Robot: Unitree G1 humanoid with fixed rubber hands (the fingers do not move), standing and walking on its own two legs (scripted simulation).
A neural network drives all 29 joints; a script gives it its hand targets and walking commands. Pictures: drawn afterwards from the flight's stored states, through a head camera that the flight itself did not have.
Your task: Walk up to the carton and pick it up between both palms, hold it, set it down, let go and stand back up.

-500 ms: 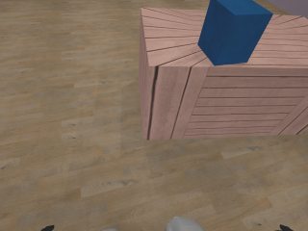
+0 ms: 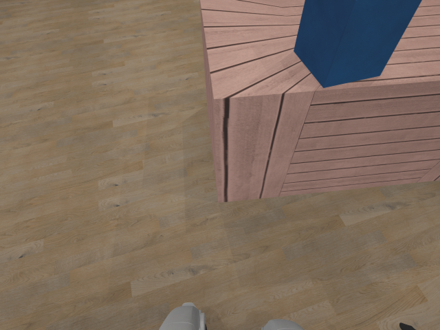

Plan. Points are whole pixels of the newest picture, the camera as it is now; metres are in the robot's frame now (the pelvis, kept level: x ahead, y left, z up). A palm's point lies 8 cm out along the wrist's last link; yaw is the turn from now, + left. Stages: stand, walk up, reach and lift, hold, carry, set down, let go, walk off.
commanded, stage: walk up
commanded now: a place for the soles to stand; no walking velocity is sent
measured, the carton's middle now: (348, 25) +0.89 -0.37 +0.05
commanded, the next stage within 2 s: none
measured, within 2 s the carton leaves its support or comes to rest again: neither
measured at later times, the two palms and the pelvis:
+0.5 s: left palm (121, 306) +0.17 +0.22 -0.12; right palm out of the picture +0.13 -0.44 -0.08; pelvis +0.09 -0.09 -0.01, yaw -1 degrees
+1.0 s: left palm (137, 264) +0.26 +0.20 -0.12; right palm out of the picture +0.20 -0.41 -0.09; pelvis +0.16 -0.09 +0.00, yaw -1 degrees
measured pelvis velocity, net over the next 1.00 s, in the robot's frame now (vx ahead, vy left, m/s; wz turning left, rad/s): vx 0.16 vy -0.09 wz -0.02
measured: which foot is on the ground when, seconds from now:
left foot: down 0.00-0.40, up 0.42-0.86, down 0.88-1.00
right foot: down 0.00-0.00, up 0.02-0.38, down 0.40-0.90, up 0.92-1.00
